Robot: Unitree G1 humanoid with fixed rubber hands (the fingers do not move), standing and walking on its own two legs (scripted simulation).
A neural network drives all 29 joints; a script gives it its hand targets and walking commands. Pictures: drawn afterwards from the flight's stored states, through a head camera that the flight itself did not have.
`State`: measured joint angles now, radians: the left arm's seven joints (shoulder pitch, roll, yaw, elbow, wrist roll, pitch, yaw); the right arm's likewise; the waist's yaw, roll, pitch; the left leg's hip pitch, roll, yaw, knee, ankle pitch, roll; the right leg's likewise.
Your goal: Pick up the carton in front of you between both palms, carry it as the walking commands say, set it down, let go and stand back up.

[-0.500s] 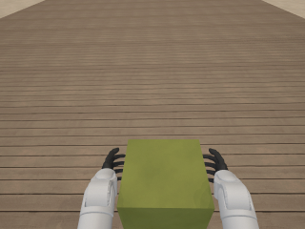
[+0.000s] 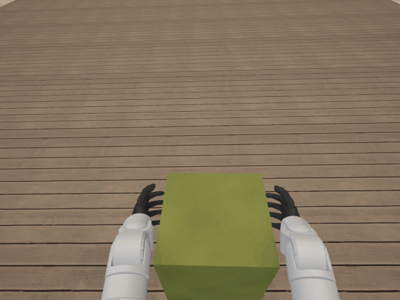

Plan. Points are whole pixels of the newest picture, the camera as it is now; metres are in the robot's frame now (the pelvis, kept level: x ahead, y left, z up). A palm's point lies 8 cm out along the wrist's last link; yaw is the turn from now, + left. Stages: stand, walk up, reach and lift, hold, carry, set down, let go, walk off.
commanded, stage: carry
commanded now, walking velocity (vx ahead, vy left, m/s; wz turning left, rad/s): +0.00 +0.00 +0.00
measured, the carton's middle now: (213, 241) +0.29 +0.00 -0.06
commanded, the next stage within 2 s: none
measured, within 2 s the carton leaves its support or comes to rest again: neither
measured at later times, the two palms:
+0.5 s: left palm (145, 205) +0.32 +0.15 +0.05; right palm (288, 211) +0.31 -0.15 +0.04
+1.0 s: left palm (164, 140) +0.51 +0.13 +0.06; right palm (279, 146) +0.49 -0.16 +0.06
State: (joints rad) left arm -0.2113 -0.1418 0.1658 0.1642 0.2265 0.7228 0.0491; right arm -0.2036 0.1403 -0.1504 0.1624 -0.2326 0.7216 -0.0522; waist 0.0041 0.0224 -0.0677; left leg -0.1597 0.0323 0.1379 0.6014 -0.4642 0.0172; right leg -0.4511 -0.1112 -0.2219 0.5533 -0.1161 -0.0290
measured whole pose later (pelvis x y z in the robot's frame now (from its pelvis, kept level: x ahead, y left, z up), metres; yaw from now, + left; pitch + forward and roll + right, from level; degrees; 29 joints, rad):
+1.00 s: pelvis +0.20 +0.00 +0.02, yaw -2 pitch +4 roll -2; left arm -0.20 -0.14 0.15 0.08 0.23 0.73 0.05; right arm -0.19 0.14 -0.12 0.09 -0.21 0.73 -0.07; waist -0.03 0.03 -0.07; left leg -0.02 0.08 0.19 0.26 -0.30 -0.02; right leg -0.53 -0.07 -0.15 0.68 -0.24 0.01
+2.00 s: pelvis +0.39 -0.02 +0.01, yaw -1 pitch +3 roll +0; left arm -0.20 -0.14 0.15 0.18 0.22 0.73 0.06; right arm -0.20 0.14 -0.14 0.17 -0.23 0.73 -0.06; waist 0.00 0.01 -0.10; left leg -0.21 0.06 0.16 0.53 -0.36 -0.01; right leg -0.29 -0.07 -0.21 0.56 -0.32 -0.02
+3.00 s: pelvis +0.35 -0.03 +0.01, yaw -2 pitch +2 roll +0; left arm -0.23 -0.14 0.17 0.20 0.24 0.74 0.05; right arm -0.22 0.14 -0.16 0.19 -0.24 0.74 -0.06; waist 0.00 0.01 -0.10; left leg -0.25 0.07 0.17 0.51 -0.29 0.00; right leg -0.32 -0.06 -0.21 0.52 -0.24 -0.04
